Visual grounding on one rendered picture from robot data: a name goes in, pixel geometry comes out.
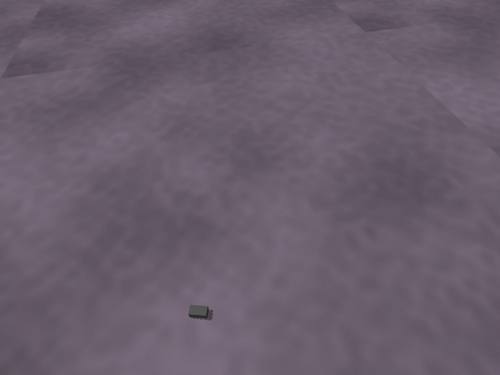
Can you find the small box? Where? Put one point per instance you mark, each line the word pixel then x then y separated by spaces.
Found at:
pixel 198 311

